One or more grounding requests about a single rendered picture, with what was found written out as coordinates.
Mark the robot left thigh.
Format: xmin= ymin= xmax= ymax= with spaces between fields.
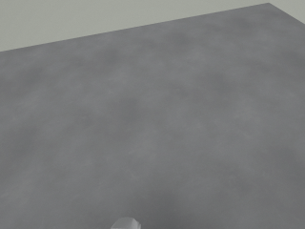
xmin=111 ymin=218 xmax=141 ymax=229

